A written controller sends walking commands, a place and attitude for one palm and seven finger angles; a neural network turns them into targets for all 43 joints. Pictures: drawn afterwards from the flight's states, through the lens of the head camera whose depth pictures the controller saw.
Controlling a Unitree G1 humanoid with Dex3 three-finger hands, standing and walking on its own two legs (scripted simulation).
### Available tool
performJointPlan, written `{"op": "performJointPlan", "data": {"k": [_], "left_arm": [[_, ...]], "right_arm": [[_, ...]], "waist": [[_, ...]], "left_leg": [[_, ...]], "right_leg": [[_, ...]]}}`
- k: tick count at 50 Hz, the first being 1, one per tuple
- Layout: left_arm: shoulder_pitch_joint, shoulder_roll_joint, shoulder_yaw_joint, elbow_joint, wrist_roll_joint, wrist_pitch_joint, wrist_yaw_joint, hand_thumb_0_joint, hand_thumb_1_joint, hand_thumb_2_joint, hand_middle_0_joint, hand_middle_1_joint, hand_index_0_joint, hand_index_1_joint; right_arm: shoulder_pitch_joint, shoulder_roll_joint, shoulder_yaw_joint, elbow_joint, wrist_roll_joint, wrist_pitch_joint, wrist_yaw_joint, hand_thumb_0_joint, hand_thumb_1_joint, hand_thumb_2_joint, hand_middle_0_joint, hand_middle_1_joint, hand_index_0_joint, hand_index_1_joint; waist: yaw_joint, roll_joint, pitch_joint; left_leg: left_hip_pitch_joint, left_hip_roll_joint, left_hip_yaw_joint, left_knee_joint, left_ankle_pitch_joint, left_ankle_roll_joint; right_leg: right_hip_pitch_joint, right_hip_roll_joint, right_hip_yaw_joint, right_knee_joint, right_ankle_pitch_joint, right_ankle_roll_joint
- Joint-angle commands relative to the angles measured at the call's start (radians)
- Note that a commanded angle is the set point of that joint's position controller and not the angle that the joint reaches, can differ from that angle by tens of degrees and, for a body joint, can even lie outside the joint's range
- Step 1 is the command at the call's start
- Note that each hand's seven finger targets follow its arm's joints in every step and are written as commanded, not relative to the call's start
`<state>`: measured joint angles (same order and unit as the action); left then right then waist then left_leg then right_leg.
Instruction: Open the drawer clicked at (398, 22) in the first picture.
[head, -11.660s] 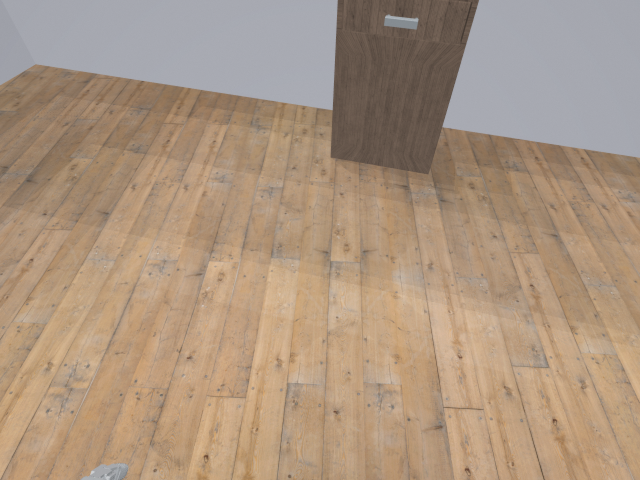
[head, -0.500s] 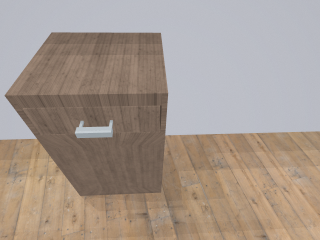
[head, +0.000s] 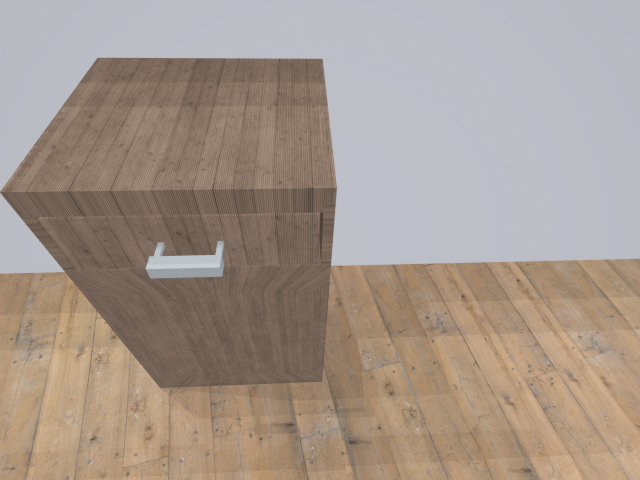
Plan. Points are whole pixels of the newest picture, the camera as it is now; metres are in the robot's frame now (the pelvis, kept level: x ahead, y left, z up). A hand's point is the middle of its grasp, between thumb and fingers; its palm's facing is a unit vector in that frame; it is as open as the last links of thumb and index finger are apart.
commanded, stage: look again from close up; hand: left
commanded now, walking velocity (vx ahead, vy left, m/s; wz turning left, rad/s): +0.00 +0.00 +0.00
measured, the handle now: (188, 256) +0.47 +0.27 -0.07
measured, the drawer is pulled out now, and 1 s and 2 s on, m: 0.00 0.00 0.00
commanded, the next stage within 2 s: shuffle to correct the standing spot in 0.28 s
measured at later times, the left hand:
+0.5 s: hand out of the picture -0.01 +0.14 -0.17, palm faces +0.05 -0.98 -0.20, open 7.4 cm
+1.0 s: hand out of the picture -0.04 +0.15 -0.17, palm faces +0.06 -0.98 -0.19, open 7.4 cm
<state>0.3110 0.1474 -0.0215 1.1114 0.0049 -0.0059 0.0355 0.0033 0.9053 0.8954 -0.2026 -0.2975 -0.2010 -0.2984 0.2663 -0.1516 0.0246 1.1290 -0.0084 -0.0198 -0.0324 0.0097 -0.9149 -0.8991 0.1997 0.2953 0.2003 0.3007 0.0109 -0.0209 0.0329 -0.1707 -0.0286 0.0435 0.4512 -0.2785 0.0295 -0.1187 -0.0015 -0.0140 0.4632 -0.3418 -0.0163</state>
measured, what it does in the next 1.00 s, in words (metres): stands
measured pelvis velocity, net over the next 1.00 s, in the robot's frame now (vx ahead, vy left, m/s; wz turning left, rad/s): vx -0.02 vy -0.01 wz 0.02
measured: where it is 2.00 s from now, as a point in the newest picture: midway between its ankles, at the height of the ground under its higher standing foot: outside the picture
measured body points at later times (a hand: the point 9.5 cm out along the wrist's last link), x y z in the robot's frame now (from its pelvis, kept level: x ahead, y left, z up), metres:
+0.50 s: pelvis +0.00 -0.02 +0.00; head +0.02 -0.03 +0.45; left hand -0.01 +0.20 -0.16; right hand +0.01 -0.24 -0.16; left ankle -0.02 +0.10 -0.74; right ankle -0.06 -0.11 -0.74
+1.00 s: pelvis -0.02 -0.01 +0.00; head +0.00 -0.01 +0.45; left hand -0.04 +0.20 -0.16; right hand +0.02 -0.24 -0.16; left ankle -0.02 +0.10 -0.74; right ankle -0.06 -0.11 -0.74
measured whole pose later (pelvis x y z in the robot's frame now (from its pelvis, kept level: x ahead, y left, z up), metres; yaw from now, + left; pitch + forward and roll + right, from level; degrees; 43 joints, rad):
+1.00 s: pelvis -0.02 -0.01 +0.00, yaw +1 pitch +0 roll +1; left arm 0.31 0.15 -0.02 1.10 0.01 -0.01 0.04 0.00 0.91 0.90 -0.20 -0.30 -0.20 -0.30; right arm 0.24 -0.17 0.01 1.09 -0.01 -0.01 -0.03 0.01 -0.93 -0.90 0.20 0.30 0.20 0.30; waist 0.02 -0.01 0.02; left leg -0.21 0.00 0.05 0.45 -0.24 0.01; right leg -0.15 0.02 -0.05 0.45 -0.31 -0.03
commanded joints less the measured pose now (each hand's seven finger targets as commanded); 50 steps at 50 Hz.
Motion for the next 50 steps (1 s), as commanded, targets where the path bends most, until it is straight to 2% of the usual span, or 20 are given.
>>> {"op": "performJointPlan", "data": {"k": [1, 8, 14, 19, 22, 24, 27, 29, 30, 31, 32, 33, 34, 35, 37, 39, 42, 48, 49, 50], "left_arm": [[0.079, 0.095, 0.021, -0.023, 0.005, -0.017, 0.01, 0.0, 0.9, 0.9, -0.2, -0.3, -0.2, -0.3], [0.089, 0.088, 0.02, -0.018, 0.005, -0.018, 0.011, 0.0, 0.9, 0.9, -0.2, -0.3, -0.2, -0.3], [0.089, 0.09, 0.021, -0.019, 0.004, -0.02, 0.01, 0.0, 0.9, 0.9, -0.2, -0.3, -0.2, -0.3], [0.092, 0.089, 0.021, -0.02, 0.004, -0.021, 0.01, 0.0, 0.9, 0.9, -0.2, -0.3, -0.2, -0.3], [0.08, 0.123, 0.039, -0.05, 0.004, -0.014, 0.019, 0.0, 0.9, 0.9, -0.2, -0.3, -0.2, -0.3], [0.091, 0.152, 0.056, -0.069, 0.005, -0.008, 0.025, 0.0, 0.9, 0.9, -0.2, -0.3, -0.2, -0.3], [0.103, 0.163, 0.066, -0.081, 0.008, -0.003, 0.028, 0.0, 0.9, 0.9, -0.2, -0.3, -0.2, -0.3], [0.087, 0.161, 0.064, -0.09, 0.011, -0.002, 0.025, 0.0, 0.9, 0.9, -0.2, -0.3, -0.2, -0.3], [0.074, 0.161, 0.062, -0.094, 0.012, -0.002, 0.023, 0.0, 0.9, 0.9, -0.2, -0.3, -0.2, -0.3], [0.051, 0.159, 0.061, -0.099, 0.014, -0.001, 0.021, 0.0, 0.9, 0.9, -0.2, -0.3, -0.2, -0.3], [0.026, 0.151, 0.057, -0.104, 0.015, 0.002, 0.02, 0.0, 0.9, 0.9, -0.2, -0.3, -0.2, -0.3], [0.009, 0.14, 0.054, -0.111, 0.013, 0.003, 0.016, 0.0, 0.9, 0.9, -0.2, -0.3, -0.2, -0.3], [0.005, 0.127, 0.049, -0.114, 0.01, 0.004, 0.013, 0.0, 0.9, 0.9, -0.2, -0.3, -0.2, -0.3], [0.015, 0.116, 0.048, -0.109, 0.009, 0.006, 0.013, 0.0, 0.9, 0.9, -0.2, -0.3, -0.2, -0.3], [0.042, 0.1, 0.041, -0.088, 0.01, 0.007, 0.011, 0.0, 0.9, 0.9, -0.2, -0.3, -0.2, -0.3], [0.057, 0.099, 0.035, -0.071, 0.01, 0.002, 0.007, 0.0, 0.9, 0.9, -0.2, -0.3, -0.2, -0.3], [0.048, 0.104, 0.031, -0.059, 0.01, -0.005, 0.003, 0.0, 0.9, 0.9, -0.2, -0.3, -0.2, -0.3], [0.061, 0.1, 0.024, -0.04, 0.008, -0.017, 0.001, 0.0, 0.9, 0.9, -0.2, -0.3, -0.2, -0.3], [0.134, 0.115, 0.028, -0.023, 0.022, -0.044, 0.042, 0.0, 0.9, 0.9, -0.2, -0.3, -0.2, -0.3], [0.066, 0.163, 0.03, -0.079, 0.013, -0.049, 0.035, 0.0, 0.9, 0.9, -0.2, -0.3, -0.2, -0.3]], "right_arm": [[0.068, -0.101, -0.016, -0.025, -0.002, -0.015, -0.008, 0.0, -0.9, -0.9, 0.2, 0.3, 0.2, 0.3], [0.061, -0.092, -0.014, -0.017, -0.002, -0.011, -0.009, 0.0, -0.9, -0.9, 0.2, 0.3, 0.2, 0.3], [0.065, -0.091, -0.013, -0.013, -0.002, -0.011, -0.01, 0.0, -0.9, -0.9, 0.2, 0.3, 0.2, 0.3], [0.067, -0.089, -0.013, -0.014, -0.002, -0.008, -0.009, 0.0, -0.9, -0.9, 0.2, 0.3, 0.2, 0.3], [0.054, -0.095, -0.023, -0.04, 0.001, 0.001, -0.01, 0.0, -0.9, -0.9, 0.2, 0.3, 0.2, 0.3], [0.047, -0.113, -0.034, -0.067, -0.001, 0.013, -0.01, 0.0, -0.9, -0.9, 0.2, 0.3, 0.2, 0.3], [0.038, -0.094, -0.043, -0.097, -0.001, 0.026, -0.007, 0.0, -0.9, -0.9, 0.2, 0.3, 0.2, 0.3], [0.017, -0.085, -0.047, -0.11, -0.002, 0.032, -0.002, 0.0, -0.9, -0.9, 0.2, 0.3, 0.2, 0.3], [0.011, -0.079, -0.048, -0.113, -0.001, 0.034, 0.0, 0.0, -0.9, -0.9, 0.2, 0.3, 0.2, 0.3], [0.01, -0.074, -0.047, -0.111, -0.001, 0.035, 0.002, 0.0, -0.9, -0.9, 0.2, 0.3, 0.2, 0.3], [0.031, -0.067, -0.047, -0.103, -0.001, 0.036, 0.004, 0.0, -0.9, -0.9, 0.2, 0.3, 0.2, 0.3], [0.044, -0.071, -0.044, -0.094, -0.003, 0.032, 0.006, 0.0, -0.9, -0.9, 0.2, 0.3, 0.2, 0.3], [0.051, -0.087, -0.043, -0.085, -0.007, 0.024, 0.006, 0.0, -0.9, -0.9, 0.2, 0.3, 0.2, 0.3], [0.05, -0.107, -0.042, -0.083, -0.008, 0.016, 0.004, 0.0, -0.9, -0.9, 0.2, 0.3, 0.2, 0.3], [0.016, -0.117, -0.039, -0.086, -0.006, 0.009, 0.002, 0.0, -0.9, -0.9, 0.2, 0.3, 0.2, 0.3], [0.003, -0.118, -0.035, -0.088, -0.006, 0.005, 0.001, 0.0, -0.9, -0.9, 0.2, 0.3, 0.2, 0.3], [0.021, -0.106, -0.031, -0.077, -0.004, 0.002, 0.001, 0.0, -0.9, -0.9, 0.2, 0.3, 0.2, 0.3], [0.03, -0.107, -0.023, -0.054, -0.002, -0.006, 0.0, 0.0, -0.9, -0.9, 0.2, 0.3, 0.2, 0.3], [-0.075, -0.132, -0.034, -0.132, 0.008, -0.012, 0.01, 0.0, -0.9, -0.9, 0.2, 0.3, 0.2, 0.3], [-0.004, -0.078, -0.032, -0.156, 0.004, 0.004, 0.018, 0.0, -0.9, -0.9, 0.2, 0.3, 0.2, 0.3]], "waist": [[-0.008, 0.021, 0.0], [-0.004, 0.012, 0.029], [-0.004, 0.021, 0.021], [-0.005, 0.001, 0.026], [0.001, 0.023, 0.006], [0.011, 0.002, -0.026], [0.012, -0.068, -0.055], [0.01, -0.113, -0.026], [0.008, -0.113, -0.003], [-0.002, -0.116, 0.02], [-0.02, -0.097, 0.031], [-0.026, -0.05, 0.041], [-0.022, 0.02, 0.034], [-0.008, 0.08, 0.018], [0.013, 0.098, 0.025], [0.016, 0.076, 0.022], [0.002, 0.043, 0.013], [-0.001, 0.009, 0.01], [0.033, -0.017, 0.069], [-0.038, -0.046, 0.028]], "left_leg": [[0.042, 0.127, -0.101, -0.054, 0.343, 0.025], [0.033, 0.125, -0.094, -0.056, 0.317, 0.02], [0.039, 0.125, -0.091, -0.056, 0.325, 0.016], [0.034, 0.125, -0.088, -0.058, 0.301, 0.012], [0.003, 0.12, -0.083, -0.013, 0.42, 0.003], [-0.03, 0.114, -0.066, 0.046, 0.438, -0.004], [-0.099, 0.076, -0.034, 0.131, 0.26, -0.019], [-0.126, 0.062, -0.026, 0.164, 0.081, -0.026], [-0.135, 0.059, -0.024, 0.164, 0.003, -0.027], [-0.116, 0.065, -0.029, 0.134, -0.015, -0.026], [-0.058, 0.075, -0.03, 0.083, 0.041, -0.022], [-0.005, 0.09, -0.049, 0.04, 0.139, -0.014], [0.012, 0.123, -0.097, 0.005, 0.237, 0.006], [-0.01, 0.161, -0.147, -0.029, 0.288, 0.037], [-0.053, 0.184, -0.176, -0.074, 0.264, 0.062], [-0.046, 0.164, -0.154, -0.08, 0.214, 0.048], [-0.016, 0.145, -0.126, -0.086, 0.188, 0.027], [0.017, 0.136, -0.102, -0.09, 0.22, 0.016], [-0.077, 0.125, -0.059, 0.136, 0.225, -0.017], [-0.101, 0.082, -0.056, 0.116, -0.024, -0.018]], "right_leg": [[-0.047, -0.095, 0.07, -0.067, 0.297, -0.018], [-0.051, -0.097, 0.074, -0.081, 0.321, -0.019], [-0.043, -0.099, 0.074, -0.082, 0.339, -0.022], [-0.042, -0.099, 0.081, -0.091, 0.352, -0.023], [-0.016, -0.128, 0.088, -0.027, 0.525, -0.028], [0.003, -0.158, 0.096, 0.026, 0.631, -0.037], [0.03, -0.221, 0.142, 0.027, 0.71, -0.075], [-0.014, -0.255, 0.185, -0.016, 0.634, -0.111], [-0.039, -0.267, 0.194, -0.038, 0.572, -0.127], [-0.086, -0.265, 0.194, -0.049, 0.497, -0.133], [-0.15, -0.24, 0.171, -0.056, 0.373, -0.117], [-0.201, -0.188, 0.135, -0.046, 0.282, -0.087], [-0.202, -0.127, 0.094, -0.014, 0.223, -0.055], [-0.161, -0.088, 0.052, 0.007, 0.159, -0.029], [-0.109, -0.071, 0.029, -0.005, 0.091, -0.013], [-0.101, -0.084, 0.049, -0.045, 0.119, -0.016], [-0.1, -0.094, 0.065, -0.076, 0.147, -0.02], [-0.091, -0.102, 0.076, -0.111, 0.195, -0.018], [-0.11, -0.161, 0.159, -0.132, 0.583, 0.023], [-0.11, -0.21, 0.192, -0.149, 0.401, -0.026]]}}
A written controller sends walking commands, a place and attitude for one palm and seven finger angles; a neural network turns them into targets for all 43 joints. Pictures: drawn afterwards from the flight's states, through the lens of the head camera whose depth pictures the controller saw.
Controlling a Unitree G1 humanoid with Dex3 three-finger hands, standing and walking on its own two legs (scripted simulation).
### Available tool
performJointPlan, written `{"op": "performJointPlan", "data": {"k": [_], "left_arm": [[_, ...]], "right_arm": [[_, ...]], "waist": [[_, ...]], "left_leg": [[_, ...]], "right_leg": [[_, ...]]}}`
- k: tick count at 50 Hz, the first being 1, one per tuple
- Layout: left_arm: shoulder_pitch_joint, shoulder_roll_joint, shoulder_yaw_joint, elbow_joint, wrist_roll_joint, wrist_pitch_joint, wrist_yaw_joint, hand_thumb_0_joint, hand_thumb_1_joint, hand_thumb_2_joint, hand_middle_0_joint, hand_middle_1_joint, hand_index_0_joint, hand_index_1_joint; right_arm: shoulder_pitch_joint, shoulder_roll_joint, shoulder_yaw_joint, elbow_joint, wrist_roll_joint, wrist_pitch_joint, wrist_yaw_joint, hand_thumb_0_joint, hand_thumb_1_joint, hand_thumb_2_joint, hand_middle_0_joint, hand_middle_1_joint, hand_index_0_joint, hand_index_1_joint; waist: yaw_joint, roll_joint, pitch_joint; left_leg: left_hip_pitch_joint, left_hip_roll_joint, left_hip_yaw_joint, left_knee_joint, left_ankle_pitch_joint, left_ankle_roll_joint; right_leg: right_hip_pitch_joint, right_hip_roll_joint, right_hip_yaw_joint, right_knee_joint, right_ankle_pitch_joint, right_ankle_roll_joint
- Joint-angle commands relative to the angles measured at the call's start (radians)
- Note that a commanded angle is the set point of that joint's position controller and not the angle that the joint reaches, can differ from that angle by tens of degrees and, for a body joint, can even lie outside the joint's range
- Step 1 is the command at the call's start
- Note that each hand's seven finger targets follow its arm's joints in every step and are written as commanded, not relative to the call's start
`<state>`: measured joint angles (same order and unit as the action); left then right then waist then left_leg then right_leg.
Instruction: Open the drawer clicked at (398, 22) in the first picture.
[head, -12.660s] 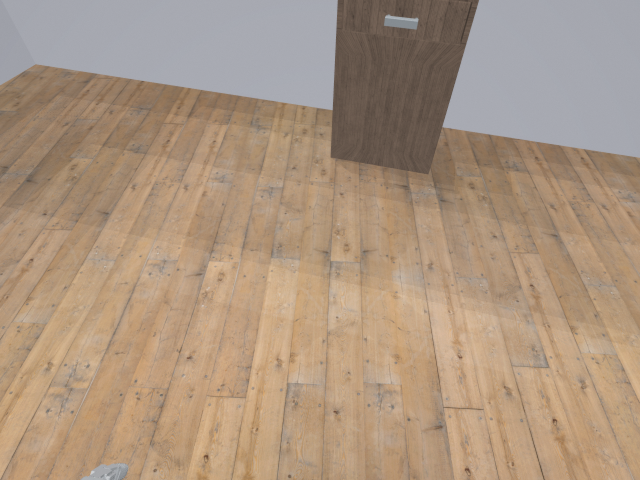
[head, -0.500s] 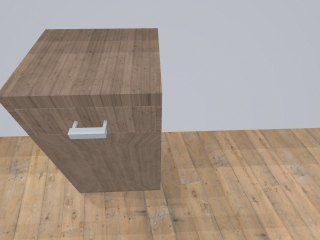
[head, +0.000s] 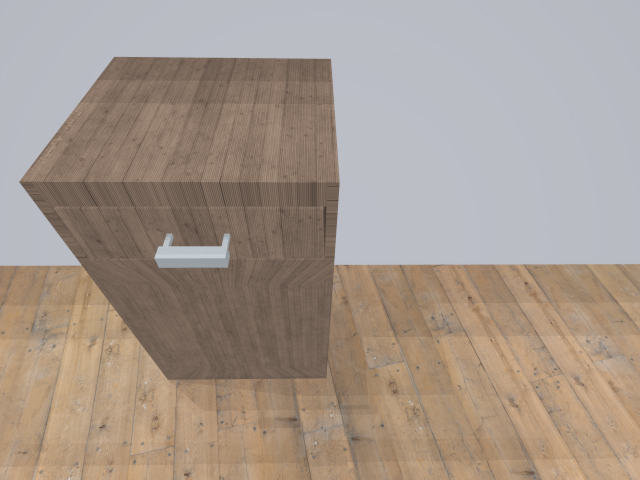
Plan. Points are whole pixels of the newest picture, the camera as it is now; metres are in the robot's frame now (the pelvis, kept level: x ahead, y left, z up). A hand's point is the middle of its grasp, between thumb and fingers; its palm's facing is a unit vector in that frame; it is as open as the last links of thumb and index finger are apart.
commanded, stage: come to a stop and stand still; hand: left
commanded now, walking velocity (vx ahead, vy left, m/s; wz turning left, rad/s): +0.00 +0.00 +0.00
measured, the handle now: (195, 247) +0.49 +0.27 -0.07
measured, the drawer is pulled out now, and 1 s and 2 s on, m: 0.00 0.00 0.00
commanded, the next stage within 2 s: look again from close up in 0.58 s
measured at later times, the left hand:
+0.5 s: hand out of the picture +0.04 +0.19 -0.18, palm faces +0.00 -0.98 -0.21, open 7.4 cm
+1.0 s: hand out of the picture +0.00 +0.17 -0.18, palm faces +0.01 -0.98 -0.18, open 7.4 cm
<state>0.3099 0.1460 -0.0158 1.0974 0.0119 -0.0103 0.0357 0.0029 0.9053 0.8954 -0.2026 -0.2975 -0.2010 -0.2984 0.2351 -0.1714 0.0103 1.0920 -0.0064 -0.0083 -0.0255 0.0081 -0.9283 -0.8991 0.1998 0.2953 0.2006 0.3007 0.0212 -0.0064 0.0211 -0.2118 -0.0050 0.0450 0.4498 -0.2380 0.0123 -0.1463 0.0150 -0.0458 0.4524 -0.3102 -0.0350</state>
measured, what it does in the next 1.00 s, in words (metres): stands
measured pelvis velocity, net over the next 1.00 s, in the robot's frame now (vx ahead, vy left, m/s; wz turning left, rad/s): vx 0.02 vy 0.00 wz -0.02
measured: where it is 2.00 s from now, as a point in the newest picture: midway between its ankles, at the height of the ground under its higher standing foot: outside the picture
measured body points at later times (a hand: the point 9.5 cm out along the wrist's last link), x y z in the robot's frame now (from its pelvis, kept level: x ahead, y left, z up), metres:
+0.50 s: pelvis +0.01 +0.01 +0.00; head +0.02 +0.01 +0.45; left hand +0.04 +0.25 -0.16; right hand +0.01 -0.20 -0.16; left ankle +0.00 +0.11 -0.74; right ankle -0.04 -0.09 -0.74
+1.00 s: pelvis +0.02 +0.00 +0.00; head +0.04 +0.00 +0.45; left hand +0.00 +0.22 -0.16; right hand +0.02 -0.22 -0.16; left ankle +0.00 +0.11 -0.74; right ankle -0.04 -0.09 -0.74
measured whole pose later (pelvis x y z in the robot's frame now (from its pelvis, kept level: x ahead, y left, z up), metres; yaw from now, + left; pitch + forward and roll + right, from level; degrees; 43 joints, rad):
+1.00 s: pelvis +0.02 +0.00 +0.00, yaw -1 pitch +0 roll +1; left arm 0.33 0.14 -0.02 1.12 0.01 -0.01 0.04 0.00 0.91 0.90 -0.20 -0.30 -0.20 -0.30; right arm 0.26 -0.15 0.02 1.14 -0.01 -0.02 -0.03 0.01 -0.92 -0.90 0.20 0.30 0.20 0.30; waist 0.01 -0.02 0.02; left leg -0.16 -0.01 0.06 0.44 -0.28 0.02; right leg -0.11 0.01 -0.02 0.45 -0.34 -0.03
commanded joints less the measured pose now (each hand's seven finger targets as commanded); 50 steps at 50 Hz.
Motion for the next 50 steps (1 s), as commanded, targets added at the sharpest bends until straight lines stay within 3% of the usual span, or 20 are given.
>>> {"op": "performJointPlan", "data": {"k": [1, 2, 4, 6, 8, 11, 14, 23, 37, 50], "left_arm": [[0.022, 0.147, 0.023, -0.087, 0.006, -0.048, 0.028, 0.0, 0.9, 0.9, -0.2, -0.3, -0.2, -0.3], [0.005, 0.154, 0.022, -0.102, 0.002, -0.046, 0.023, 0.0, 0.9, 0.9, -0.2, -0.3, -0.2, -0.3], [0.019, 0.135, 0.022, -0.104, -0.001, -0.042, 0.019, 0.0, 0.9, 0.9, -0.2, -0.3, -0.2, -0.3], [0.041, 0.122, 0.018, -0.094, -0.002, -0.033, 0.015, 0.0, 0.9, 0.9, -0.2, -0.3, -0.2, -0.3], [0.046, 0.114, 0.015, -0.086, -0.003, -0.022, 0.014, 0.0, 0.9, 0.9, -0.2, -0.3, -0.2, -0.3], [0.045, 0.116, 0.013, -0.08, -0.004, -0.017, 0.012, 0.0, 0.9, 0.9, -0.2, -0.3, -0.2, -0.3], [0.044, 0.116, 0.015, -0.074, -0.004, -0.012, 0.011, 0.0, 0.9, 0.9, -0.2, -0.3, -0.2, -0.3], [0.038, 0.12, 0.018, -0.054, -0.005, -0.012, 0.011, 0.0, 0.9, 0.9, -0.2, -0.3, -0.2, -0.3], [0.058, 0.105, 0.016, -0.021, -0.002, -0.013, 0.011, 0.0, 0.9, 0.9, -0.2, -0.3, -0.2, -0.3], [0.092, 0.092, 0.015, -0.001, -0.002, -0.018, 0.01, 0.0, 0.9, 0.9, -0.2, -0.3, -0.2, -0.3]], "right_arm": [[0.067, -0.059, -0.02, -0.109, -0.004, -0.003, 0.014, 0.0, -0.9, -0.9, 0.2, 0.3, 0.2, 0.3], [0.095, -0.062, -0.017, -0.107, -0.007, 0.0, 0.018, 0.0, -0.9, -0.9, 0.2, 0.3, 0.2, 0.3], [0.097, -0.075, -0.015, -0.11, -0.01, -0.012, 0.015, 0.0, -0.9, -0.9, 0.2, 0.3, 0.2, 0.3], [0.092, -0.087, -0.012, -0.11, -0.007, -0.019, 0.008, 0.0, -0.9, -0.9, 0.2, 0.3, 0.2, 0.3], [0.097, -0.097, -0.008, -0.099, -0.008, -0.02, 0.004, 0.0, -0.9, -0.9, 0.2, 0.3, 0.2, 0.3], [0.09, -0.099, -0.006, -0.083, -0.007, -0.02, 0.001, 0.0, -0.9, -0.9, 0.2, 0.3, 0.2, 0.3], [0.099, -0.096, -0.002, -0.059, -0.008, -0.021, 0.0, 0.0, -0.9, -0.9, 0.2, 0.3, 0.2, 0.3], [0.103, -0.091, 0.0, -0.013, -0.007, -0.027, -0.006, 0.0, -0.9, -0.9, 0.2, 0.3, 0.2, 0.3], [0.095, -0.08, -0.001, 0.017, -0.004, -0.023, -0.01, 0.0, -0.9, -0.9, 0.2, 0.3, 0.2, 0.3], [0.085, -0.074, -0.001, 0.026, -0.003, -0.022, -0.014, 0.0, -0.9, -0.9, 0.2, 0.3, 0.2, 0.3]], "waist": [[-0.066, -0.046, 0.021], [-0.069, 0.019, -0.012], [-0.056, 0.063, -0.008], [-0.036, 0.036, -0.018], [-0.026, 0.02, 0.015], [-0.023, -0.007, 0.039], [-0.016, 0.007, 0.051], [-0.013, 0.009, 0.023], [-0.023, 0.006, 0.025], [-0.018, -0.004, 0.032]], "left_leg": [[-0.038, 0.061, -0.055, 0.115, -0.063, -0.002], [0.007, 0.061, -0.046, 0.083, -0.023, 0.006], [-0.006, 0.079, -0.081, 0.042, 0.083, 0.024], [-0.012, 0.098, -0.101, 0.024, 0.162, 0.04], [-0.029, 0.106, -0.114, 0.004, 0.161, 0.05], [-0.026, 0.102, -0.105, -0.013, 0.15, 0.046], [-0.026, 0.105, -0.111, -0.034, 0.161, 0.051], [0.03, 0.109, -0.096, -0.043, 0.261, 0.046], [0.071, 0.109, -0.083, -0.054, 0.261, 0.038], [0.084, 0.11, -0.072, -0.053, 0.263, 0.032]], "right_leg": [[-0.111, -0.207, 0.201, -0.134, 0.191, -0.045], [-0.117, -0.177, 0.179, -0.11, 0.106, -0.058], [-0.097, -0.127, 0.138, -0.048, 0.131, -0.045], [-0.055, -0.103, 0.105, -0.014, 0.168, -0.03], [-0.051, -0.088, 0.094, -0.007, 0.124, -0.022], [-0.057, -0.095, 0.102, -0.019, 0.137, -0.018], [-0.048, -0.091, 0.094, -0.02, 0.125, -0.013], [-0.024, -0.103, 0.094, -0.024, 0.216, -0.005], [-0.027, -0.107, 0.106, -0.053, 0.262, -0.003], [-0.023, -0.118, 0.109, -0.071, 0.324, -0.004]]}}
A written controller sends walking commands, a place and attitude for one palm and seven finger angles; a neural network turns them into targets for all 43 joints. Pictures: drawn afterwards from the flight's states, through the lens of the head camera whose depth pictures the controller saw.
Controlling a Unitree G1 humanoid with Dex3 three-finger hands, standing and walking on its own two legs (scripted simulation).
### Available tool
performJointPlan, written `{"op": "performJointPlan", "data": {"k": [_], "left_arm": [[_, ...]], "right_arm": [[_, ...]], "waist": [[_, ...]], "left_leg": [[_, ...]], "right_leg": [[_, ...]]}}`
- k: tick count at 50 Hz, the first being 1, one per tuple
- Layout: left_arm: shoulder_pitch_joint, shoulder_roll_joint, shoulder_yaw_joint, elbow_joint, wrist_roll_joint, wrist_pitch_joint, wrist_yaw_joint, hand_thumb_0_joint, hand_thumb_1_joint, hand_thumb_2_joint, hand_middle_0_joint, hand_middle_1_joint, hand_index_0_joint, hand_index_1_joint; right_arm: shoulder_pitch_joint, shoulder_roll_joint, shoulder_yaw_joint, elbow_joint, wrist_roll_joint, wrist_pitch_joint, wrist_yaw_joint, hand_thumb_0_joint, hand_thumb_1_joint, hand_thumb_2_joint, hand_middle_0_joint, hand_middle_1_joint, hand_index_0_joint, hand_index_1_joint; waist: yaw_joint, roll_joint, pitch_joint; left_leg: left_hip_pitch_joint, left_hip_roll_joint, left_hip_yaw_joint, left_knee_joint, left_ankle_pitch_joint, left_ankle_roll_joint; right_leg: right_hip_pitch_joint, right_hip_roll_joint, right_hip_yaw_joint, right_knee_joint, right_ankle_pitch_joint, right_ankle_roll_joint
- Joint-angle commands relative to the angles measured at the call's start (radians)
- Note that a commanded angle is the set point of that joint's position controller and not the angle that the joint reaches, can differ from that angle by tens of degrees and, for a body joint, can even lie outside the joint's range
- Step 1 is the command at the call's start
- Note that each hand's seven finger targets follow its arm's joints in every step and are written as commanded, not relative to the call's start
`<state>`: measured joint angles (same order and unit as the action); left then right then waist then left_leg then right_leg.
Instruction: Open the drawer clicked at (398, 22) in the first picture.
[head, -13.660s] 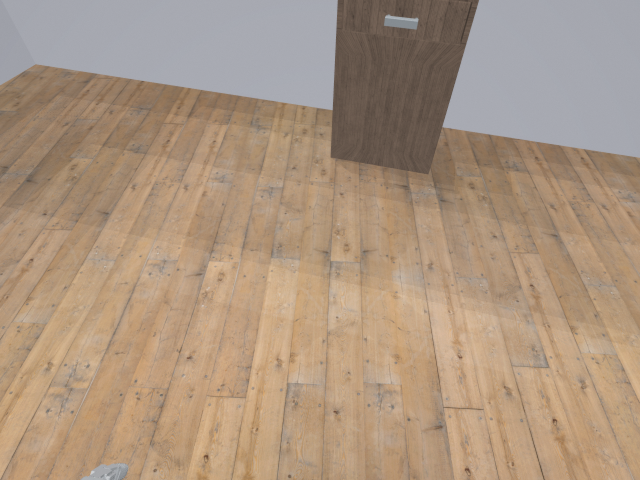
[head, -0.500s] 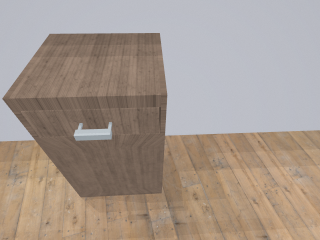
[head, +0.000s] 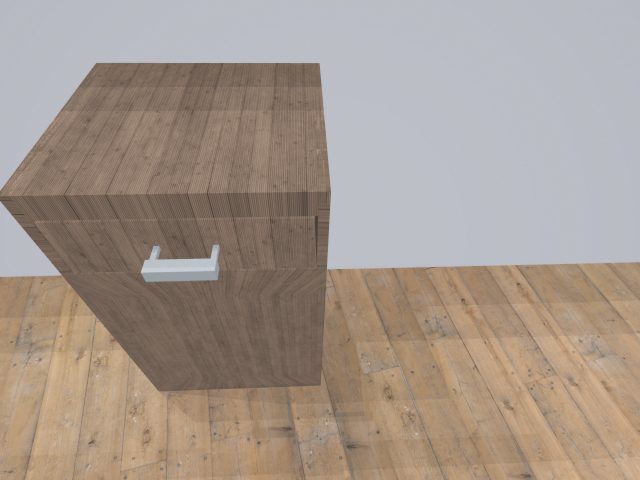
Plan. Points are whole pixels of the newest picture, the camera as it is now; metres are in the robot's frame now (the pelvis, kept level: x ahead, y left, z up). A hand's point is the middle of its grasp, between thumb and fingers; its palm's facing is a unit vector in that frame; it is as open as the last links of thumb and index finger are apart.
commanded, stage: look again from close up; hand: left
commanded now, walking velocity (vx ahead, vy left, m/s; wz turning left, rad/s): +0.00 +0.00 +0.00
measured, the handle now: (183, 260) +0.46 +0.27 -0.07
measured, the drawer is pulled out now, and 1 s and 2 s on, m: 0.00 0.00 0.00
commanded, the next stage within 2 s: raise the hand with hooked fingers in 0.18 s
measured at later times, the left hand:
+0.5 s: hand (163, 450) +0.16 +0.21 -0.06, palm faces -0.10 -0.46 -0.88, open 7.6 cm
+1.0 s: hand (162, 424) +0.19 +0.21 -0.03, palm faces +0.02 -0.10 -0.99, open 10.4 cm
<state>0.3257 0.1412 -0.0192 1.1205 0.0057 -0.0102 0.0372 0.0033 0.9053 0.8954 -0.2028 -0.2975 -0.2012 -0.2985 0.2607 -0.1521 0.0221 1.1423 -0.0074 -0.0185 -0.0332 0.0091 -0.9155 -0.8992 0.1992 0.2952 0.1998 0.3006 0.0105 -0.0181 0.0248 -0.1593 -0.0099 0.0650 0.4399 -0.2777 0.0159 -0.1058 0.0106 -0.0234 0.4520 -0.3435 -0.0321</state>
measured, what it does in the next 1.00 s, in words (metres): shifts its weight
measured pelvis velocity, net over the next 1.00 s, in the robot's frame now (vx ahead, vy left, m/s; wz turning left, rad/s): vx -0.06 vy -0.04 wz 0.01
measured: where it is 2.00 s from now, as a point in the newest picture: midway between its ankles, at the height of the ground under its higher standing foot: outside the picture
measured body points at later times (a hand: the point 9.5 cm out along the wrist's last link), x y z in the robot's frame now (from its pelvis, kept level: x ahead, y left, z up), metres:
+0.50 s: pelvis -0.03 -0.02 -0.02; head +0.00 -0.06 +0.43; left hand +0.16 +0.23 -0.01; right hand +0.11 -0.27 -0.15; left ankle -0.03 +0.11 -0.74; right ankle -0.06 -0.09 -0.74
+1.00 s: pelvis -0.06 -0.04 -0.03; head -0.04 -0.07 +0.42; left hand +0.18 +0.21 +0.03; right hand +0.16 -0.23 -0.13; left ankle -0.03 +0.11 -0.74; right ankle -0.06 -0.10 -0.74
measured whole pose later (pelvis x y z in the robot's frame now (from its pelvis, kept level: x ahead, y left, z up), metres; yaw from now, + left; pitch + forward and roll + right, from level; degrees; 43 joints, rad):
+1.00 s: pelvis -0.06 -0.04 -0.03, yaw +0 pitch +7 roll +2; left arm 0.15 0.34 -0.10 0.17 1.00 0.10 0.37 0.00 0.24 0.62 -0.27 -0.71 -0.27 -0.71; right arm 0.08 -0.18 0.03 0.61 -0.03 0.08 -0.03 0.01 -0.90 -0.90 0.20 0.30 0.20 0.30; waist 0.07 0.04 -0.09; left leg -0.55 0.01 -0.01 0.75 -0.33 -0.01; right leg -0.51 0.04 -0.05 0.81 -0.42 -0.09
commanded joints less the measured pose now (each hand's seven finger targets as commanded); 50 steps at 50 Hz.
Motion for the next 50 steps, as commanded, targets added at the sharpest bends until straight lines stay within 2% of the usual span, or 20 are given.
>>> {"op": "performJointPlan", "data": {"k": [1, 13, 14, 15, 16, 17, 18, 19, 20, 21, 22, 23, 25, 27, 30, 33, 37, 39, 43, 50], "left_arm": [[0.077, 0.096, 0.018, -0.025, 0.004, -0.018, 0.009, 0.0, 0.9, 0.9, -0.2, -0.3, -0.2, -0.3], [0.08, 0.091, 0.021, -0.024, 0.004, -0.019, 0.01, 0.0, 0.9, 0.9, -0.2, -0.3, -0.2, -0.3], [0.148, 0.124, 0.033, -0.004, 0.021, -0.051, 0.047, 0.0, 0.9, 0.9, -0.2, -0.3, -0.2, -0.3], [-0.638, 0.403, -0.053, -1.501, 0.136, -0.211, 0.04, 0.0, 0.877, 0.89, -0.202, -0.315, -0.202, -0.315], [-0.254, 0.367, 0.023, -1.246, 0.165, -0.144, 0.128, 0.0, 0.853, 0.88, -0.203, -0.33, -0.203, -0.33], [-0.031, 0.223, -0.037, -1.178, 0.151, -0.005, 0.189, 0.0, 0.83, 0.87, -0.205, -0.345, -0.205, -0.345], [0.038, 0.075, -0.122, -1.088, 0.224, 0.042, 0.198, 0.0, 0.807, 0.86, -0.207, -0.36, -0.207, -0.36], [-0.028, 0.131, -0.128, -1.189, 0.307, 0.038, 0.217, 0.0, 0.783, 0.85, -0.208, -0.375, -0.208, -0.375], [-0.025, 0.206, -0.091, -1.179, 0.437, 0.036, 0.249, 0.0, 0.76, 0.84, -0.21, -0.39, -0.21, -0.39], [0.019, 0.178, -0.118, -1.108, 0.546, 0.044, 0.279, 0.0, 0.737, 0.83, -0.212, -0.405, -0.212, -0.405], [0.04, 0.147, -0.143, -1.068, 0.651, 0.049, 0.307, 0.0, 0.713, 0.82, -0.213, -0.42, -0.213, -0.42], [0.125, 0.164, -0.111, -1.002, 0.775, 0.048, 0.343, 0.0, 0.69, 0.81, -0.215, -0.435, -0.215, -0.435], [0.26, 0.123, -0.13, -0.931, 0.94, 0.037, 0.389, 0.0, 0.643, 0.79, -0.218, -0.465, -0.218, -0.465], [0.287, 0.183, -0.06, -0.965, 1.031, -0.002, 0.413, 0.0, 0.597, 0.77, -0.222, -0.495, -0.222, -0.495], [0.203, 0.285, 0.028, -1.11, 1.13, -0.025, 0.475, 0.0, 0.527, 0.74, -0.227, -0.54, -0.227, -0.54], [-0.044, 0.313, 0.05, -1.243, 1.114, 0.053, 0.546, 0.0, 0.457, 0.71, -0.232, -0.585, -0.232, -0.585], [-0.359, 0.359, 0.047, -1.27, 1.096, 0.082, 0.57, 0.0, 0.363, 0.67, -0.238, -0.645, -0.238, -0.645], [-0.383, 0.346, 0.014, -1.231, 1.081, 0.073, 0.542, 0.0, 0.317, 0.65, -0.242, -0.675, -0.242, -0.675], [-0.4, 0.32, -0.04, -1.196, 1.033, 0.073, 0.451, 0.0, 0.223, 0.61, -0.248, -0.735, -0.248, -0.735], [-0.229, 0.344, 0.009, -1.128, 0.996, 0.097, 0.317, 0.0, 0.06, 0.54, -0.26, -0.84, -0.26, -0.84]], "right_arm": [[0.063, -0.092, -0.012, -0.024, -0.002, -0.011, -0.006, 0.0, -0.9, -0.9, 0.2, 0.3, 0.2, 0.3], [0.074, -0.084, -0.011, -0.016, -0.003, -0.01, -0.008, 0.0, -0.9, -0.9, 0.2, 0.3, 0.2, 0.3], [-0.041, -0.113, -0.026, -0.101, 0.008, -0.015, 0.004, 0.0, -0.9, -0.9, 0.2, 0.3, 0.2, 0.3], [-0.014, -0.257, -0.033, -0.446, 0.067, -0.16, -0.043, 0.0, -0.9, -0.9, 0.2, 0.3, 0.2, 0.3], [-0.047, -0.203, -0.045, -0.389, 0.039, -0.247, -0.087, 0.0, -0.9, -0.9, 0.2, 0.3, 0.2, 0.3], [-0.054, -0.164, -0.058, -0.397, 0.075, -0.275, -0.091, 0.0, -0.9, -0.9, 0.2, 0.3, 0.2, 0.3], [-0.06, -0.15, -0.065, -0.387, 0.072, -0.285, -0.088, 0.0, -0.9, -0.9, 0.2, 0.3, 0.2, 0.3], [-0.11, -0.191, -0.072, -0.459, 0.049, -0.287, -0.068, 0.0, -0.9, -0.9, 0.2, 0.3, 0.2, 0.3], [-0.097, -0.226, -0.077, -0.465, 0.011, -0.267, -0.059, 0.0, -0.9, -0.9, 0.2, 0.3, 0.2, 0.3], [-0.096, -0.218, -0.076, -0.494, -0.013, -0.237, -0.048, 0.0, -0.9, -0.9, 0.2, 0.3, 0.2, 0.3], [-0.116, -0.213, -0.082, -0.538, -0.022, -0.206, -0.034, 0.0, -0.9, -0.9, 0.2, 0.3, 0.2, 0.3], [-0.123, -0.209, -0.096, -0.557, -0.038, -0.17, -0.017, 0.0, -0.9, -0.9, 0.2, 0.3, 0.2, 0.3], [-0.183, -0.204, -0.106, -0.602, -0.059, -0.099, 0.03, 0.0, -0.9, -0.9, 0.2, 0.3, 0.2, 0.3], [-0.229, -0.195, -0.101, -0.641, -0.045, -0.044, 0.073, 0.0, -0.9, -0.9, 0.2, 0.3, 0.2, 0.3], [-0.286, -0.181, -0.088, -0.718, -0.033, 0.007, 0.095, 0.0, -0.9, -0.9, 0.2, 0.3, 0.2, 0.3], [-0.307, -0.177, -0.097, -0.757, -0.036, 0.06, 0.068, 0.0, -0.9, -0.9, 0.2, 0.3, 0.2, 0.3], [-0.328, -0.154, -0.081, -0.725, -0.039, 0.073, 0.007, 0.0, -0.9, -0.9, 0.2, 0.3, 0.2, 0.3], [-0.332, -0.149, -0.076, -0.713, -0.04, 0.06, -0.008, 0.0, -0.9, -0.9, 0.2, 0.3, 0.2, 0.3], [-0.325, -0.148, -0.061, -0.693, -0.037, 0.042, -0.019, 0.0, -0.9, -0.9, 0.2, 0.3, 0.2, 0.3], [-0.293, -0.161, -0.045, -0.697, -0.025, 0.05, -0.012, 0.0, -0.9, -0.9, 0.2, 0.3, 0.2, 0.3]], "waist": [[-0.008, -0.001, 0.027], [-0.007, 0.019, 0.024], [0.032, -0.057, 0.113], [-0.065, 0.225, -0.37], [-0.001, 0.448, -0.408], [-0.017, 0.322, -0.262], [-0.031, 0.192, -0.169], [-0.026, 0.099, -0.101], [-0.051, -0.031, -0.19], [-0.052, -0.142, -0.193], [-0.038, -0.153, -0.206], [0.006, -0.208, -0.241], [0.066, -0.271, -0.185], [0.119, -0.26, -0.229], [0.152, -0.07, -0.317], [0.1, 0.012, -0.362], [0.015, -0.036, -0.329], [0.001, 0.004, -0.304], [-0.007, 0.037, -0.301], [0.064, -0.058, -0.271]], "left_leg": [[0.029, 0.114, -0.092, -0.044, 0.292, 0.028], [0.035, 0.117, -0.083, -0.045, 0.306, 0.021], [-0.118, 0.105, -0.034, 0.207, 0.247, -0.011], [0.175, 0.014, -0.012, 0.024, 0.432, 0.046], [0.297, 0.036, -0.056, 0.012, 0.641, 0.044], [0.184, 0.066, -0.087, -0.008, 0.665, 0.016], [0.109, 0.074, -0.077, 0.037, 0.653, 0.035], [0.017, 0.05, -0.092, 0.098, 0.54, 0.036], [-0.027, 0.022, -0.074, 0.163, 0.45, 0.046], [-0.109, 0.007, -0.075, 0.207, 0.376, 0.044], [-0.19, -0.017, -0.072, 0.234, 0.312, 0.033], [-0.259, -0.027, -0.063, 0.255, 0.253, 0.021], [-0.408, -0.035, -0.049, 0.279, 0.144, 0.004], [-0.498, -0.044, -0.038, 0.312, 0.125, -0.005], [-0.506, -0.069, -0.03, 0.346, 0.087, -0.003], [-0.445, -0.073, -0.031, 0.367, 0.067, 0.01], [-0.419, -0.068, -0.049, 0.399, -0.002, 0.027], [-0.381, -0.065, -0.05, 0.392, -0.023, 0.03], [-0.32, -0.054, -0.058, 0.343, 0.005, 0.032], [-0.333, -0.049, -0.057, 0.223, 0.072, 0.02]], "right_leg": [[-0.061, -0.113, 0.089, -0.072, 0.36, -0.007], [-0.057, -0.108, 0.094, -0.075, 0.381, -0.012], [-0.107, -0.179, 0.175, -0.107, 0.861, 0.066], [-0.063, -0.083, 0.206, 0.028, 0.796, -0.02], [-0.111, -0.031, 0.099, 0.127, 0.478, -0.03], [-0.229, -0.003, 0.017, 0.163, 0.177, -0.013], [-0.285, -0.004, -0.018, 0.141, 0.179, 0.003], [-0.326, -0.01, 0.006, 0.101, 0.257, -0.002], [-0.35, -0.002, 0.034, 0.114, 0.354, -0.005], [-0.385, -0.003, 0.035, 0.145, 0.387, 0.0], [-0.39, -0.008, 0.064, 0.17, 0.374, 0.0], [-0.396, -0.002, 0.081, 0.196, 0.322, -0.005], [-0.412, -0.01, 0.135, 0.213, 0.302, -0.019], [-0.347, -0.024, 0.184, 0.262, 0.405, -0.029], [-0.352, -0.016, 0.208, 0.304, 0.254, -0.042], [-0.384, -0.008, 0.23, 0.274, 0.189, -0.036], [-0.402, -0.019, 0.274, 0.195, 0.087, -0.013], [-0.417, -0.025, 0.271, 0.155, 0.026, -0.01], [-0.387, -0.027, 0.229, 0.132, 0.067, 0.002], [-0.217, -0.032, 0.186, 0.109, 0.222, 0.016]]}}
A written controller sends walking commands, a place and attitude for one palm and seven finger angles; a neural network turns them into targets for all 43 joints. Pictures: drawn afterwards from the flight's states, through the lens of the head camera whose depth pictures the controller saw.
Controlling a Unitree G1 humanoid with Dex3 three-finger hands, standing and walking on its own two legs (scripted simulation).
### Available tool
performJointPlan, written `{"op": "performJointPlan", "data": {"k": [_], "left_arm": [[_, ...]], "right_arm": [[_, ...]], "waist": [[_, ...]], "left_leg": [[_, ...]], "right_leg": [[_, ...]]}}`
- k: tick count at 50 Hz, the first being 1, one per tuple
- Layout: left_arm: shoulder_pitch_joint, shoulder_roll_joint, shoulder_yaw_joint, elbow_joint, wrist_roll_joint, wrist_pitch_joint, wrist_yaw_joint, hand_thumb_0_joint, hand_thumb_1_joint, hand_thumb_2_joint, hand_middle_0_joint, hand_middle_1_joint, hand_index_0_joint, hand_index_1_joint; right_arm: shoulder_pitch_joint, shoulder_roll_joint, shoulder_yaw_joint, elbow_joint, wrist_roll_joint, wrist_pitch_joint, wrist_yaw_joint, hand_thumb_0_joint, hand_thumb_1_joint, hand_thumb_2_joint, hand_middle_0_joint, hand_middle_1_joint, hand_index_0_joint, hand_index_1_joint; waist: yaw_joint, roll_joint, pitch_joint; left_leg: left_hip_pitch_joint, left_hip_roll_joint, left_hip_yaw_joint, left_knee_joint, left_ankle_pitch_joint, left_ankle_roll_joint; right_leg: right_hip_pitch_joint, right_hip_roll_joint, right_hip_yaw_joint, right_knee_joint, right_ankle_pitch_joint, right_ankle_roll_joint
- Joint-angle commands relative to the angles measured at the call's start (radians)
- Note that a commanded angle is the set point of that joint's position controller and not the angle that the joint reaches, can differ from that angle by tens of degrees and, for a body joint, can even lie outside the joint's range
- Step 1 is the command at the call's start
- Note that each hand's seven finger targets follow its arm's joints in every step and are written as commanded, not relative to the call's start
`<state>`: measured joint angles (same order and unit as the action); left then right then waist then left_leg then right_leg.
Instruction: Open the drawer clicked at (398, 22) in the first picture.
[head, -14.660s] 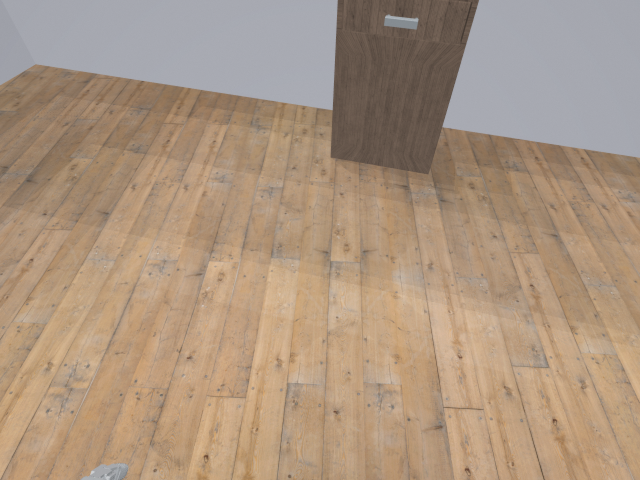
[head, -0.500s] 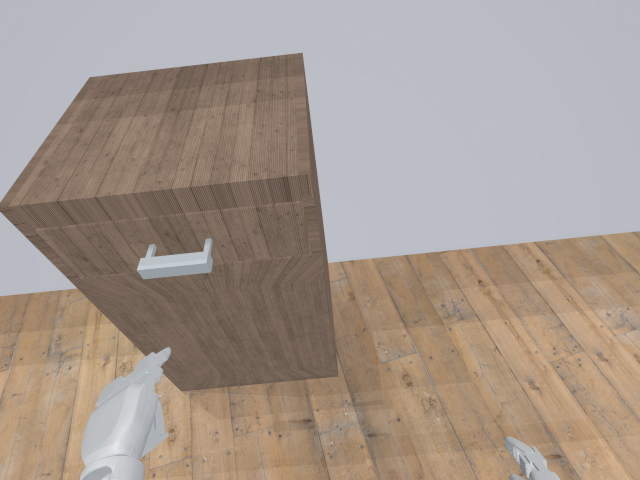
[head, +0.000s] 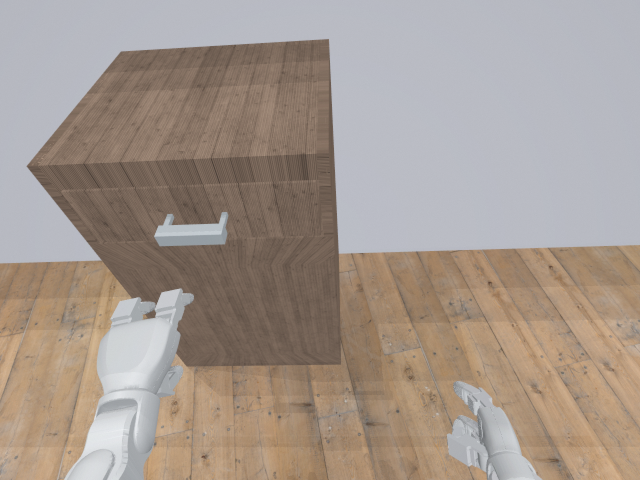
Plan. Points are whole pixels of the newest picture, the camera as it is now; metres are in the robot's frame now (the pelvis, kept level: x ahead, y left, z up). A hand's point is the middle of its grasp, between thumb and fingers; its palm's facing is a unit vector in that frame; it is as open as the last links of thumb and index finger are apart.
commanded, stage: raise the hand with hooked fingers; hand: left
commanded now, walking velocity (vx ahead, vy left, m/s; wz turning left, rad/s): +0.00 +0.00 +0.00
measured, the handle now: (194, 226) +0.53 +0.31 -0.03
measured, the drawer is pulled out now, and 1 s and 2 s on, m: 0.00 0.00 0.00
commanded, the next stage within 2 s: move the hooked fingers above the handle in 1.18 s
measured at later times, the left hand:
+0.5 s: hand (141, 298) +0.31 +0.28 +0.06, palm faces +0.07 -0.11 -0.99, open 13.2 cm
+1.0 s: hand (126, 267) +0.33 +0.29 +0.10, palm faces +0.01 -0.10 -0.99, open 13.9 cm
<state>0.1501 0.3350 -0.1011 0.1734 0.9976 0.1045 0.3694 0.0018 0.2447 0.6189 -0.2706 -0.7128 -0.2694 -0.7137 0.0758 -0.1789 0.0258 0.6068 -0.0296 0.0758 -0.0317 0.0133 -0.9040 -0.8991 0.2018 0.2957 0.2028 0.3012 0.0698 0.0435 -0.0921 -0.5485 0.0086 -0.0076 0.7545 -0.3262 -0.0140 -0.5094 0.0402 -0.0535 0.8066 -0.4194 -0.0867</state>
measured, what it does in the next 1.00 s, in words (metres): shifts its weight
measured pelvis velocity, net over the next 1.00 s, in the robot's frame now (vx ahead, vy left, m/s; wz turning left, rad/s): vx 0.03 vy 0.05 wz -0.01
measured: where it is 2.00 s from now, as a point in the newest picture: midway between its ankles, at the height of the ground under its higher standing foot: outside the picture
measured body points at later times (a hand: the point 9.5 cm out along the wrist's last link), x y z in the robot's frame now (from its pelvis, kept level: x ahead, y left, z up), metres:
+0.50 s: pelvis +0.02 +0.05 +0.02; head +0.04 +0.02 +0.47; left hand +0.30 +0.28 +0.11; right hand +0.22 -0.18 -0.08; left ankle +0.03 +0.15 -0.71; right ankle -0.01 -0.06 -0.71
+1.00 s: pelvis +0.03 +0.05 +0.03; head +0.05 +0.02 +0.48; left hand +0.32 +0.29 +0.15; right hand +0.21 -0.18 -0.09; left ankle +0.03 +0.15 -0.71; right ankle -0.01 -0.06 -0.71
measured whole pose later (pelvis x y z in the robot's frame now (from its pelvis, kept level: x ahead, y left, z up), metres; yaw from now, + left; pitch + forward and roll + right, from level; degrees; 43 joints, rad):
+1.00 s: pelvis +0.03 +0.05 +0.03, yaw +0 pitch +3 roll +0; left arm -0.07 0.45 -0.07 0.09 0.93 0.09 0.08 0.00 -0.49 0.30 -0.32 -1.20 -0.32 -1.20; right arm 0.14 -0.25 -0.01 0.63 0.01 0.14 -0.01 0.01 -0.90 -0.90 0.20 0.30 0.20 0.30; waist 0.07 0.07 -0.02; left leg -0.31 -0.03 0.02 0.51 -0.25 0.03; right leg -0.26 0.00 -0.02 0.52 -0.32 -0.02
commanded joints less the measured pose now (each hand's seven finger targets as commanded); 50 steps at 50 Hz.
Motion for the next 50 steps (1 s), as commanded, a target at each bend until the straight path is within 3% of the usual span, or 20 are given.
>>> {"op": "performJointPlan", "data": {"k": [1, 2, 5, 11, 12, 14, 19, 24, 26, 28, 31, 32, 38, 41, 43, 48, 50], "left_arm": [[-0.053, 0.164, 0.108, -0.187, 0.009, -0.025, -0.018, 0.0, 0.037, 0.53, -0.262, -0.855, -0.262, -0.855], [-0.054, 0.177, 0.133, -0.189, 0.014, -0.03, -0.016, 0.0, 0.013, 0.52, -0.263, -0.87, -0.263, -0.87], [-0.098, 0.182, 0.146, -0.265, 0.024, -0.056, 0.015, 0.0, -0.057, 0.49, -0.268, -0.915, -0.268, -0.915], [-0.165, 0.171, 0.136, -0.276, 0.016, -0.033, 0.057, 0.0, -0.197, 0.43, -0.278, -1.005, -0.278, -1.005], [-0.184, 0.174, 0.134, -0.273, 0.009, -0.021, 0.05, 0.0, -0.22, 0.42, -0.28, -1.02, -0.28, -1.02], [-0.221, 0.166, 0.106, -0.283, 0.006, -0.003, 0.034, 0.0, -0.267, 0.4, -0.283, -1.05, -0.283, -1.05], [-0.277, 0.182, 0.089, -0.317, 0.004, 0.024, -0.027, 0.0, -0.383, 0.35, -0.292, -1.125, -0.292, -1.125], [-0.319, 0.205, 0.098, -0.296, 0.002, 0.053, -0.088, 0.0, -0.5, 0.3, -0.3, -1.2, -0.3, -1.2], [-0.349, 0.216, 0.1, -0.293, 0.002, 0.06, -0.109, 0.0, -0.5, 0.3, -0.3, -1.2, -0.3, -1.2], [-0.392, 0.234, 0.106, -0.304, 0.001, 0.061, -0.128, 0.0, -0.5, 0.3, -0.3, -1.2, -0.3, -1.2], [-0.437, 0.236, 0.096, -0.283, -0.007, 0.062, -0.161, 0.0, -0.5, 0.3, -0.3, -1.2, -0.3, -1.2], [-0.457, 0.246, 0.102, -0.279, -0.015, 0.06, -0.175, 0.0, -0.5, 0.3, -0.3, -1.2, -0.3, -1.2], [-0.565, 0.29, 0.114, -0.283, -0.031, 0.022, -0.227, 0.0, -0.5, 0.3, -0.3, -1.2, -0.3, -1.2], [-0.491, 0.278, 0.117, -0.234, -0.051, 0.009, -0.253, 0.0, -0.5, 0.3, -0.3, -1.2, -0.3, -1.2], [-0.462, 0.27, 0.118, -0.239, -0.064, -0.001, -0.268, 0.0, -0.5, 0.3, -0.3, -1.2, -0.3, -1.2], [-0.479, 0.302, 0.152, -0.309, -0.053, -0.045, -0.237, 0.0, -0.5, 0.3, -0.3, -1.2, -0.3, -1.2], [-0.473, 0.312, 0.169, -0.307, -0.053, -0.054, -0.214, 0.0, -0.5, 0.3, -0.3, -1.2, -0.3, -1.2]], "right_arm": [[-0.107, -0.134, -0.05, -0.163, -0.002, -0.044, -0.013, 0.0, -0.9, -0.9, 0.2, 0.3, 0.2, 0.3], [-0.105, -0.136, -0.053, -0.162, -0.006, -0.044, -0.013, 0.0, -0.9, -0.9, 0.2, 0.3, 0.2, 0.3], [-0.093, -0.135, -0.067, -0.162, -0.006, -0.048, -0.006, 0.0, -0.9, -0.9, 0.2, 0.3, 0.2, 0.3], [-0.079, -0.152, -0.09, -0.141, 0.003, -0.046, 0.001, 0.0, -0.9, -0.9, 0.2, 0.3, 0.2, 0.3], [-0.086, -0.156, -0.09, -0.141, 0.006, -0.044, -0.001, 0.0, -0.9, -0.9, 0.2, 0.3, 0.2, 0.3], [-0.084, -0.161, -0.092, -0.137, 0.012, -0.04, -0.001, 0.0, -0.9, -0.9, 0.2, 0.3, 0.2, 0.3], [-0.087, -0.165, -0.088, -0.14, 0.017, -0.027, 0.002, 0.0, -0.9, -0.9, 0.2, 0.3, 0.2, 0.3], [-0.086, -0.163, -0.075, -0.144, 0.026, -0.005, 0.006, 0.0, -0.9, -0.9, 0.2, 0.3, 0.2, 0.3], [-0.086, -0.16, -0.069, -0.145, 0.028, 0.001, 0.006, 0.0, -0.9, -0.9, 0.2, 0.3, 0.2, 0.3], [-0.089, -0.159, -0.063, -0.143, 0.029, 0.009, 0.006, 0.0, -0.9, -0.9, 0.2, 0.3, 0.2, 0.3], [-0.086, -0.157, -0.059, -0.136, 0.031, 0.015, 0.004, 0.0, -0.9, -0.9, 0.2, 0.3, 0.2, 0.3], [-0.085, -0.16, -0.058, -0.135, 0.032, 0.017, 0.002, 0.0, -0.9, -0.9, 0.2, 0.3, 0.2, 0.3], [-0.079, -0.162, -0.052, -0.125, 0.036, 0.019, -0.002, 0.0, -0.9, -0.9, 0.2, 0.3, 0.2, 0.3], [-0.066, -0.166, -0.057, -0.125, 0.038, 0.019, 0.001, 0.0, -0.9, -0.9, 0.2, 0.3, 0.2, 0.3], [-0.063, -0.17, -0.058, -0.13, 0.04, 0.021, 0.008, 0.0, -0.9, -0.9, 0.2, 0.3, 0.2, 0.3], [-0.063, -0.174, -0.066, -0.137, 0.036, 0.014, 0.015, 0.0, -0.9, -0.9, 0.2, 0.3, 0.2, 0.3], [-0.058, -0.174, -0.069, -0.133, 0.037, 0.011, 0.013, 0.0, -0.9, -0.9, 0.2, 0.3, 0.2, 0.3]], "waist": [[0.01, -0.12, -0.148], [0.014, -0.151, -0.151], [0.017, -0.069, -0.195], [-0.005, -0.038, -0.215], [-0.009, -0.067, -0.217], [-0.012, -0.027, -0.209], [-0.005, 0.006, -0.214], [0.001, -0.011, -0.181], [0.003, -0.023, -0.186], [0.002, 0.02, -0.186], [-0.006, 0.0, -0.182], [-0.008, -0.016, -0.181], [-0.013, 0.023, -0.197], [-0.003, -0.035, -0.174], [-0.001, -0.037, -0.171], [0.005, 0.004, -0.193], [0.01, -0.009, -0.199]], "left_leg": [[0.057, -0.068, 0.018, -0.101, 0.128, 0.049], [0.055, -0.067, 0.019, -0.106, 0.134, 0.05], [0.11, -0.069, 0.026, -0.115, 0.17, 0.053], [0.192, -0.058, 0.028, -0.122, 0.216, 0.055], [0.194, -0.058, 0.024, -0.128, 0.215, 0.057], [0.232, -0.052, 0.023, -0.144, 0.23, 0.056], [0.319, -0.034, 0.002, -0.177, 0.319, 0.05], [0.348, -0.023, -0.01, -0.218, 0.357, 0.041], [0.359, -0.025, -0.011, -0.227, 0.374, 0.041], [0.383, -0.022, -0.015, -0.238, 0.398, 0.036], [0.404, -0.021, -0.016, -0.246, 0.424, 0.035], [0.4, -0.023, -0.017, -0.253, 0.411, 0.036], [0.432, -0.028, -0.024, -0.269, 0.417, 0.037], [0.41, -0.031, -0.017, -0.276, 0.424, 0.041], [0.397, -0.031, -0.012, -0.279, 0.42, 0.041], [0.397, -0.035, -0.011, -0.274, 0.411, 0.042], [0.392, -0.038, -0.007, -0.275, 0.393, 0.044]], "right_leg": [[0.196, -0.061, 0.21, -0.244, 0.312, 0.07], [0.21, -0.059, 0.205, -0.245, 0.321, 0.071], [0.212, -0.053, 0.175, -0.223, 0.365, 0.059], [0.167, -0.031, 0.106, -0.208, 0.361, 0.051], [0.174, -0.028, 0.107, -0.216, 0.349, 0.053], [0.159, -0.027, 0.085, -0.218, 0.336, 0.05], [0.164, -0.018, 0.051, -0.222, 0.348, 0.042], [0.191, -0.013, 0.037, -0.248, 0.348, 0.041], [0.212, -0.012, 0.037, -0.259, 0.363, 0.042], [0.221, -0.013, 0.035, -0.269, 0.364, 0.039], [0.231, -0.011, 0.031, -0.288, 0.383, 0.043], [0.244, -0.01, 0.032, -0.297, 0.378, 0.043], [0.266, -0.013, 0.032, -0.323, 0.378, 0.042], [0.285, -0.012, 0.032, -0.335, 0.408, 0.046], [0.298, -0.014, 0.031, -0.336, 0.414, 0.046], [0.292, -0.014, 0.039, -0.332, 0.407, 0.044], [0.291, -0.014, 0.042, -0.332, 0.4, 0.045]]}}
